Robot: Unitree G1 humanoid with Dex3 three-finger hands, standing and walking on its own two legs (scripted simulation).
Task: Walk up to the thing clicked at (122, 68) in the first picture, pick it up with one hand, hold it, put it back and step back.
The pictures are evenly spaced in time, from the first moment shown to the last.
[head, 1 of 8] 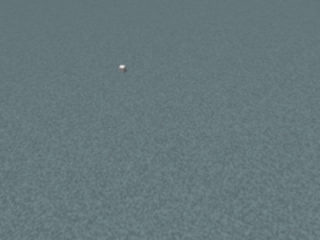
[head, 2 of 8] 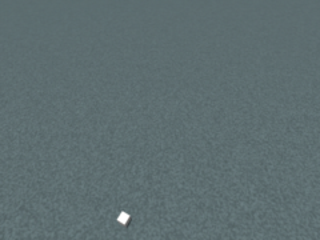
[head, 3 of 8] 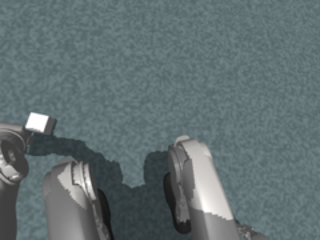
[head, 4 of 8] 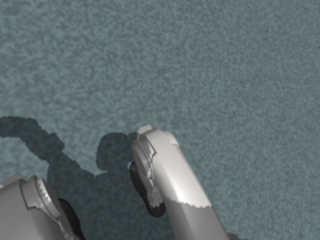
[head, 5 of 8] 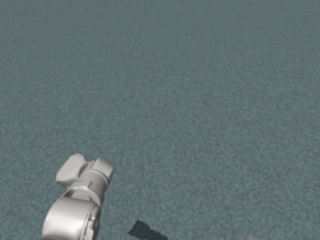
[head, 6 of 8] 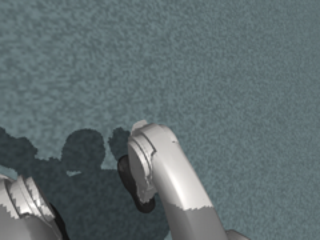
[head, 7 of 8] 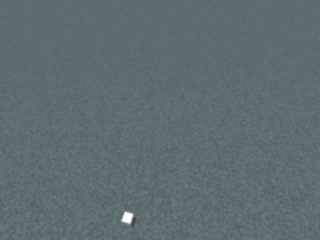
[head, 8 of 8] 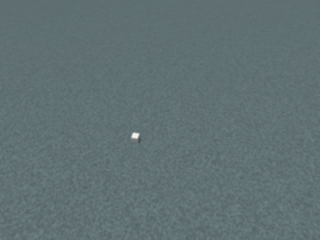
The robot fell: no
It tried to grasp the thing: yes
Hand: left
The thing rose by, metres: 0.66
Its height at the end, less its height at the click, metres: +0.00
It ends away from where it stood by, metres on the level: 0.02
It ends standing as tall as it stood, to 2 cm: yes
